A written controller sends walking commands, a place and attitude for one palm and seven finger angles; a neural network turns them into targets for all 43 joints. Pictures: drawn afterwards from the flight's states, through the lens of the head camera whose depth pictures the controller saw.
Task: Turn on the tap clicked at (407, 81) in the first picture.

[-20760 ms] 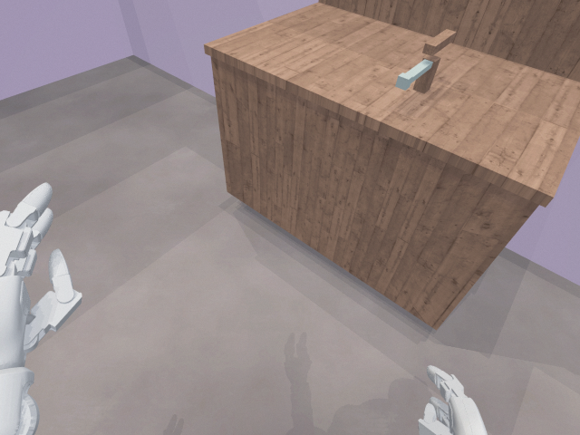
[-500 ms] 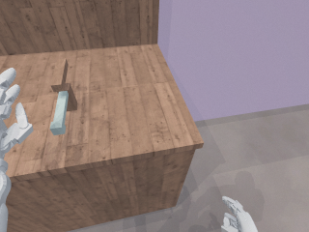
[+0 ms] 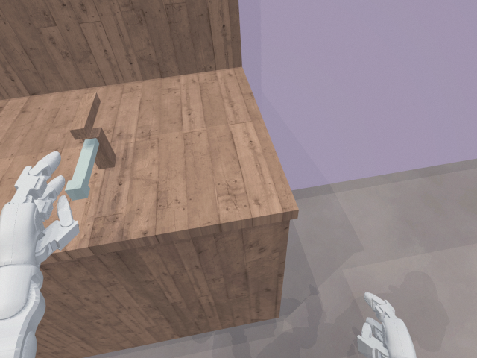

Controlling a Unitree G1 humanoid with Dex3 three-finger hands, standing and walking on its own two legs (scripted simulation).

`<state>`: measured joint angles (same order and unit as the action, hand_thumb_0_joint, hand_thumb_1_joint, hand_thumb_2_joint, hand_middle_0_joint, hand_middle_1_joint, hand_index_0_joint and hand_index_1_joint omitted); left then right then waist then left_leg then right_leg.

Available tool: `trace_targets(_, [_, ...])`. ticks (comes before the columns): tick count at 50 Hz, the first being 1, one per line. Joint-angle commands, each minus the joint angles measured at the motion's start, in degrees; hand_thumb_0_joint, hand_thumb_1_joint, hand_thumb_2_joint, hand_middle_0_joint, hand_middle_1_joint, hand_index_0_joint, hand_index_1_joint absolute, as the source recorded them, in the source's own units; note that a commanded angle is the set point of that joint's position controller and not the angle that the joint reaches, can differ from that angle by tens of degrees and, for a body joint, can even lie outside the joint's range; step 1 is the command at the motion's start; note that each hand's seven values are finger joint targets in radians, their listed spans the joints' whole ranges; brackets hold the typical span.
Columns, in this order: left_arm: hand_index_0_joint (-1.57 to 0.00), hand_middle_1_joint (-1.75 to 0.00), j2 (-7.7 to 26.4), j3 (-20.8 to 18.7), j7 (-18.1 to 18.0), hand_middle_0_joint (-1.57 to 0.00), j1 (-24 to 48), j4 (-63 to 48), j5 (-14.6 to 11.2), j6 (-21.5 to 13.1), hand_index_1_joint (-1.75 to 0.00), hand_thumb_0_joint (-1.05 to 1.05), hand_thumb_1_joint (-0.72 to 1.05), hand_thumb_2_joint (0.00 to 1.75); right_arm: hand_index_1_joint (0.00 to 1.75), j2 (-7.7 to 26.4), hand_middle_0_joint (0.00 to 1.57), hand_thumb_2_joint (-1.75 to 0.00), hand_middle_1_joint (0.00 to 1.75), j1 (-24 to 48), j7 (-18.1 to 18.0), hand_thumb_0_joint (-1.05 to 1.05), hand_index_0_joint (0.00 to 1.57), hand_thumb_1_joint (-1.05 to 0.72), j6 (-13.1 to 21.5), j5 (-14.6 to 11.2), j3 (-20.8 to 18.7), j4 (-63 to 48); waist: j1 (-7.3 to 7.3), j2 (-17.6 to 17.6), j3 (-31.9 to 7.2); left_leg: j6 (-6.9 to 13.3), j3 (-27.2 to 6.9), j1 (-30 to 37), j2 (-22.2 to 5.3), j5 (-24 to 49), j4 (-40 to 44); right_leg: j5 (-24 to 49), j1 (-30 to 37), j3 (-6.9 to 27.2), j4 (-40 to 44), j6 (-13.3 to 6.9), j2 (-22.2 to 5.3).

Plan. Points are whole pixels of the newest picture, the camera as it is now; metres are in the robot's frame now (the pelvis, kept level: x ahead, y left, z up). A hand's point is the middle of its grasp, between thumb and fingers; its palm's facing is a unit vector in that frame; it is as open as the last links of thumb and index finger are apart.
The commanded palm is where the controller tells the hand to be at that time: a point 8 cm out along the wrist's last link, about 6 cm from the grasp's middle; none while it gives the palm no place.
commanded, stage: turn the palm inward beside the body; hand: left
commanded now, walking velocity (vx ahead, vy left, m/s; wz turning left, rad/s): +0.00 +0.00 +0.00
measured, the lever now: (77, 189) +0.36 +0.34 +0.10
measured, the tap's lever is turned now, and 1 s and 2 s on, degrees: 0 0 0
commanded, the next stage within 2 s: reach beside the lever's end, fingers flat in 1.54 s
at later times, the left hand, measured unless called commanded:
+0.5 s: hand (63, 228) +0.24 +0.27 +0.16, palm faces +0.40 -0.89 -0.23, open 7.4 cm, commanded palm +0.18 +0.31 +0.17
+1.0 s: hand (60, 267) +0.19 +0.25 +0.14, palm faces +0.44 -0.88 -0.15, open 7.4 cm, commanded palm +0.13 +0.29 +0.16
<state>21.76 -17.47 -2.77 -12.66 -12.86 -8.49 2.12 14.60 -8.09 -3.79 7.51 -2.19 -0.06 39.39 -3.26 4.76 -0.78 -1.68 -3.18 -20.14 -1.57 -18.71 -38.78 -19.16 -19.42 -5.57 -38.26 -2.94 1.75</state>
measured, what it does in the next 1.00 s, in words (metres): stands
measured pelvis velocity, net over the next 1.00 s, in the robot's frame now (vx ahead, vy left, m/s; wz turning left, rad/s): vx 0.01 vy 0.02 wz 0.01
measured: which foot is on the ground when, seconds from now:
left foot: down 0.00-1.00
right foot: down 0.00-1.00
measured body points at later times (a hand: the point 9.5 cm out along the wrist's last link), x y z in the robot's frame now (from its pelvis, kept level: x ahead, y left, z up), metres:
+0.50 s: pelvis +0.04 +0.03 +0.00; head +0.04 +0.02 +0.45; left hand +0.21 +0.31 +0.17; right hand +0.24 -0.19 -0.07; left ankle +0.02 +0.15 -0.72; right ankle +0.02 -0.07 -0.72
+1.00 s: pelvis +0.01 +0.02 +0.00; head -0.02 +0.00 +0.45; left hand +0.16 +0.30 +0.15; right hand +0.21 -0.19 -0.07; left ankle +0.02 +0.15 -0.72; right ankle +0.02 -0.07 -0.72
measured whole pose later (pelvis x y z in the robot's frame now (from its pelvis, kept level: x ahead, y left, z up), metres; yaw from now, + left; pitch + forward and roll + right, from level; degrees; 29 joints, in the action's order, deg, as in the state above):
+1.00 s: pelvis +0.01 +0.02 +0.00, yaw +1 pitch -1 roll +0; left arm 13.7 -12.6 -9.3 -30.1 -30.6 -12.5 7.4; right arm 13.1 -11.8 -4.9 12.3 -2.6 2.8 36.5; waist -4.3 2.9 -3.5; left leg -0.7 -2.7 -18.9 0.2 -19.1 -38.8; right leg -19.5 -17.9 -5.1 -38.0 -2.0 0.0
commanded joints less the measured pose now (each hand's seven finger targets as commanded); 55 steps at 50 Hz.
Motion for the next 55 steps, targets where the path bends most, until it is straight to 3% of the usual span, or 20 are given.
trace_targets(1, [-0.20, -0.30, 13.25, -12.91, -3.15, -0.20, 1.44, -19.71, -1.99, -9.34, -0.30, 0.00, 0.90, 0.90, 0.30, 4.43, 0.20, -0.90, 0.30, 7.36, -0.01, 0.00, 0.20, -0.90, 4.80, 0.45, -2.39, -10.57, -2.51, -10.24, -9.41, 1.54, 0.51, -3.30, 0.86, 1.48, 1.65, -5.53, 5.17, 14.34, 13.28, 5.37, -8.52])
trace_targets(2, [-0.20, -0.30, 15.05, -15.21, -4.10, -0.20, -0.59, -19.58, -1.67, -10.03, -0.30, 0.00, 0.90, 0.90, 0.30, 4.35, 0.20, -0.90, 0.30, 6.92, 0.19, 0.00, 0.20, -0.90, 4.89, 0.19, -2.39, -9.97, -3.15, -7.50, -9.63, 1.71, 1.12, -2.21, 1.07, 2.60, 2.14, -2.64, 5.17, 12.80, 12.34, 4.91, -7.56])
trace_targets(3, [-0.20, -0.30, 11.79, -12.99, -4.43, -0.20, -2.33, -20.97, -2.08, -10.36, -0.30, 0.00, 0.90, 0.90, 0.30, 4.21, 0.20, -0.90, 0.30, 5.91, 0.38, 0.00, 0.20, -0.90, 5.14, 0.33, -2.29, -10.81, -2.54, -6.77, -10.81, 2.06, 1.75, -1.88, 1.43, 5.53, 2.33, 4.09, 5.95, 11.09, 10.20, 4.72, -7.08])
trace_targets(5, [-0.20, -0.30, 10.00, -12.62, -4.54, -0.20, -7.51, -20.81, -2.05, -9.54, -0.30, 0.00, 0.90, 0.90, 0.30, 4.93, 0.20, -0.90, 0.30, 3.51, 0.56, 0.00, 0.20, -0.90, 5.62, 0.26, -2.31, -11.06, -2.35, -4.02, -12.85, 2.79, 3.22, 1.31, 1.79, 14.24, 2.67, 20.33, 6.44, 6.26, 5.91, 4.06, -5.02])
trace_targets(7, [-0.20, -0.30, 9.06, -12.20, -4.11, -0.20, -10.94, -20.56, -1.31, -7.53, -0.30, 0.00, 0.90, 0.90, 0.30, 5.22, 0.20, -0.90, 0.30, 2.26, 0.34, 0.00, 0.20, -0.90, 5.89, 0.13, -2.06, -10.95, -2.26, -0.04, -11.83, 3.06, 4.25, 3.56, 2.16, 20.10, 2.71, 27.68, 6.07, 3.76, 4.26, 3.41, -3.97])
trace_targets(8, [-0.20, -0.30, 6.68, -9.77, -3.33, -0.20, -10.60, -22.08, -1.90, -6.85, -0.30, 0.00, 0.90, 0.90, 0.30, 5.31, 0.20, -0.90, 0.30, 0.92, 0.34, 0.00, 0.20, -0.90, 6.10, 0.14, -2.06, -11.59, -1.47, -0.64, -12.06, 3.09, 4.12, 3.60, 2.11, 22.02, 2.56, 29.87, 6.21, 3.08, 3.77, 3.29, -4.03])
trace_targets(10, [-0.20, -0.30, 5.80, -8.28, -1.69, -0.20, -10.23, -23.29, -2.62, -5.72, -0.30, 0.00, 0.90, 0.90, 0.30, 5.84, 0.20, -0.90, 0.30, 0.29, -0.09, 0.00, 0.20, -0.90, 6.62, 0.02, -2.26, -11.87, -0.65, -2.98, -11.15, 3.31, 3.76, 4.24, 1.76, 23.77, 2.18, 31.41, 5.50, 2.59, 3.80, 3.33, -3.77])
trace_targets(14, [-0.20, -0.30, 4.38, -5.88, -0.49, -0.20, -9.86, -27.06, -2.84, -7.68, -0.30, 0.00, 0.90, 0.90, 0.30, 5.95, 0.20, -0.90, 0.30, -1.42, -0.61, 0.00, 0.20, -0.90, 8.46, 0.17, -2.51, -11.87, -0.25, -4.38, -11.74, 3.32, 2.19, 6.58, 1.30, 27.95, 1.88, 28.94, 3.79, 1.41, 3.21, 2.88, -2.84])
trace_targets(17, [-0.20, -0.30, 5.95, -7.17, -1.90, -0.20, -9.41, -29.74, -1.62, -9.61, -0.30, 0.00, 0.90, 0.90, 0.30, 5.61, 0.20, -0.90, 0.30, -0.72, -0.67, 0.00, 0.20, -0.90, 9.34, 0.42, -2.37, -11.30, -1.27, -1.95, -12.48, 2.55, 1.43, 8.02, 1.13, 30.20, 2.05, 26.13, 3.15, 1.29, 2.62, 2.50, -2.44])
trace_targets(20, [-0.20, -0.30, 3.50, -5.52, -2.91, -0.20, -12.61, -28.99, -1.34, -9.50, -0.30, 0.00, 0.90, 0.90, 0.30, 5.29, 0.20, -0.90, 0.30, -1.71, 0.05, 0.00, 0.20, -0.90, 9.34, 0.64, -2.44, -11.59, -1.64, -1.23, -13.52, 1.34, 0.86, 7.98, 0.62, 33.87, 2.21, 24.81, 2.94, 0.76, 2.22, 2.20, -2.64])
trace_targets(22, [-0.20, -0.30, 3.79, -6.40, -3.83, -0.20, -13.13, -27.40, -1.10, -7.53, -0.30, 0.00, 0.90, 0.90, 0.30, 5.13, 0.20, -0.90, 0.30, -0.12, -0.16, 0.00, 0.20, -0.90, 8.69, 0.32, -2.05, -11.16, -2.16, -0.74, -11.06, 0.84, 0.72, 7.05, 0.63, 30.93, 3.21, 21.61, 2.49, 0.65, 2.82, 1.95, -2.39])
trace_targets(23, [-0.20, -0.30, 1.98, -4.59, -3.91, -0.20, -12.16, -28.01, -1.36, -6.69, -0.30, 0.00, 0.90, 0.90, 0.30, 4.91, 0.20, -0.90, 0.30, -0.55, -0.06, 0.00, 0.20, -0.90, 8.43, 0.30, -1.88, -11.79, -1.66, -0.89, -10.87, 0.66, 0.54, 6.58, 0.52, 30.57, 3.64, 21.02, 2.50, 0.37, 3.04, 1.86, -2.58])
trace_targets(26, [-0.20, -0.30, 1.69, -4.27, -3.79, -0.20, -12.41, -27.22, -2.70, -3.10, -0.30, 0.00, 0.90, 0.90, 0.30, 5.15, 0.20, -0.90, 0.30, 0.89, -0.49, 0.00, 0.20, -0.90, 7.61, 0.01, -1.58, -12.35, -1.89, -2.10, -9.63, 0.82, 0.54, 5.43, 0.60, 25.70, 4.81, 18.06, 2.71, 0.32, 4.19, 1.91, -2.51])
trace_targets(30, [-0.20, -0.30, 0.71, -1.52, -4.13, -0.20, -9.73, -28.84, -2.32, -0.82, -0.30, 0.00, 0.90, 0.90, 0.30, 4.96, 0.20, -0.90, 0.30, 2.53, -1.04, 0.00, 0.20, -0.90, 7.28, -0.10, -0.64, -13.06, -1.37, -2.76, -7.31, 1.46, -0.20, 4.53, 0.91, 16.81, 6.66, 11.22, 1.38, 0.37, 5.68, 1.84, -2.16])
trace_targets(37, [-0.20, -0.30, 2.38, -2.22, -6.55, -0.20, -10.02, -31.47, -1.45, -1.54, -0.30, 0.00, 0.90, 0.90, 0.30, 4.42, 0.20, -0.90, 0.30, 4.84, -1.49, 0.00, 0.20, -0.90, 8.00, 0.07, 0.43, -12.82, -1.71, -1.07, -6.04, 1.89, -0.62, 3.19, 1.57, 6.06, 8.17, 3.06, 0.22, 0.99, 6.99, 1.73, -1.87])
trace_targets(38, [-0.20, -0.30, 0.87, -0.72, -6.63, -0.20, -9.89, -31.75, -1.66, -1.61, -0.30, 0.00, 0.90, 0.90, 0.30, 4.19, 0.20, -0.90, 0.30, 4.75, -1.38, 0.00, 0.20, -0.90, 8.08, 0.09, 0.51, -13.08, -1.34, -0.61, -5.85, 1.78, -0.59, 2.95, 1.65, 5.10, 8.33, 2.44, 0.03, 1.02, 6.99, 1.67, -2.09])
trace_targets(44, [-0.20, -0.30, 0.04, -0.43, -6.73, -0.20, -12.08, -29.45, -3.58, 0.81, -0.30, 0.00, 0.90, 0.90, 0.30, 4.43, 0.20, -0.90, 0.30, 5.73, -1.77, 0.00, 0.20, -0.90, 8.28, -0.43, 0.83, -13.05, -1.31, -2.95, -2.39, 2.65, -0.38, 0.24, 2.09, -1.95, 8.50, -2.83, -0.72, 1.71, 8.99, 2.08, -2.32])
trace_targets(48, [-0.20, -0.30, -0.75, 0.72, -6.85, -0.20, -11.53, -32.05, -3.94, 1.46, -0.30, 0.00, 0.90, 0.90, 0.30, 4.35, 0.20, -0.90, 0.30, 6.13, -1.88, 0.00, 0.20, -0.90, 8.93, -0.64, 0.90, -13.17, -1.15, -2.72, -2.81, 2.99, -0.07, 0.36, 2.45, -2.87, 7.96, -4.56, -0.50, 2.39, 9.88, 2.22, -2.65])
trace_targets(52, [-0.20, -0.30, 1.80, -1.58, -7.85, -0.20, -11.10, -33.03, -3.60, 0.74, -0.30, 0.00, 0.90, 0.90, 0.30, 4.54, 0.20, -0.90, 0.30, 5.84, -1.82, 0.00, 0.20, -0.90, 9.90, -0.41, 0.68, -12.51, -1.41, -2.25, -3.09, 3.17, 0.04, 0.57, 2.61, -2.74, 6.96, -5.41, -0.94, 2.94, 10.54, 2.39, -2.66])
trace_targets(55, [-0.20, -0.30, 0.26, -0.65, -7.96, -0.20, -11.44, -32.33, -4.35, 0.48, -0.30, 0.00, 0.90, 0.90, 0.30, 4.66, 0.20, -0.90, 0.30, 5.42, -1.66, 0.00, 0.20, -0.90, 10.67, -0.41, 0.53, -12.55, -1.21, -3.49, -3.20, 3.25, 0.22, -0.03, 2.75, -1.97, 6.19, -5.29, -0.78, 3.25, 10.47, 2.44, -2.89])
